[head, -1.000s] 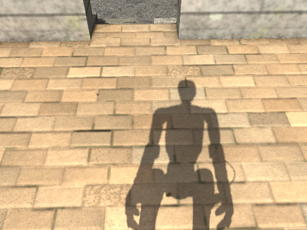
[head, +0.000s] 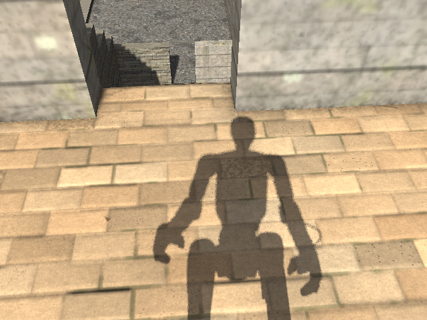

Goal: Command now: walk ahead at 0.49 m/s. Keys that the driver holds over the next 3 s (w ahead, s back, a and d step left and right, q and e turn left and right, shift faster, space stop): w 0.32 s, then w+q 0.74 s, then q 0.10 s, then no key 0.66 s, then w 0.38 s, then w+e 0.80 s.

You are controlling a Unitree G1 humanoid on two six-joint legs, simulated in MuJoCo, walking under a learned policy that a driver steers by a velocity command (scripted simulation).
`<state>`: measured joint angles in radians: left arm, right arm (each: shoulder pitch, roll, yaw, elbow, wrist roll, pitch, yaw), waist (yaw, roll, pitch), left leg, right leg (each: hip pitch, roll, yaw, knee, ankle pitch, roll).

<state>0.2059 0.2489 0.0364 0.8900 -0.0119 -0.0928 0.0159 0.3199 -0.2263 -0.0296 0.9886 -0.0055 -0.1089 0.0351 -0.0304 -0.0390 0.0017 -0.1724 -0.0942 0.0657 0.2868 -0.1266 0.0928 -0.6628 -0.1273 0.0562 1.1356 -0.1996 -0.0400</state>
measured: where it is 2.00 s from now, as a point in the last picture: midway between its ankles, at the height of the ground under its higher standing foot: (188, 246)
